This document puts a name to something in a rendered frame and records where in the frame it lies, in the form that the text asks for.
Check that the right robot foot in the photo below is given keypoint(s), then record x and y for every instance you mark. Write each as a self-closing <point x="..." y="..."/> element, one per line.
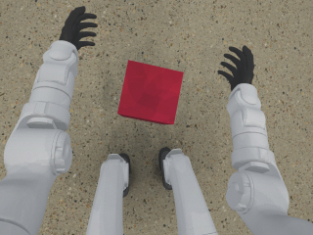
<point x="161" y="156"/>

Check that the right robot upper arm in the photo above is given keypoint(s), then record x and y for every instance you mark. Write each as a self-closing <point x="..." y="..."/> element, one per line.
<point x="261" y="200"/>

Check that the left robot hand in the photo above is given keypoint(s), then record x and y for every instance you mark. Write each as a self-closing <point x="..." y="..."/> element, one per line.
<point x="71" y="31"/>

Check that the right robot thigh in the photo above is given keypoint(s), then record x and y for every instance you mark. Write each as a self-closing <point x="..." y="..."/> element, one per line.
<point x="192" y="214"/>

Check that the left robot forearm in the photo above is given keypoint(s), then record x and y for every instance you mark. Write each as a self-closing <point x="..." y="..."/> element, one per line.
<point x="51" y="93"/>

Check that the left robot upper arm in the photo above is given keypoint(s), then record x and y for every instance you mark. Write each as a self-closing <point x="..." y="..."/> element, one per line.
<point x="34" y="159"/>

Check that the carton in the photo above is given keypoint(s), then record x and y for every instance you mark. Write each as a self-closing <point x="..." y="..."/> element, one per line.
<point x="150" y="93"/>

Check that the right robot forearm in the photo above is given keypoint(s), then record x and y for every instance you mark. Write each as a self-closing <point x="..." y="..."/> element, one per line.
<point x="249" y="134"/>

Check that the right robot hand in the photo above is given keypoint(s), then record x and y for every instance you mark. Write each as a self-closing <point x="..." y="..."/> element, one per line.
<point x="243" y="73"/>

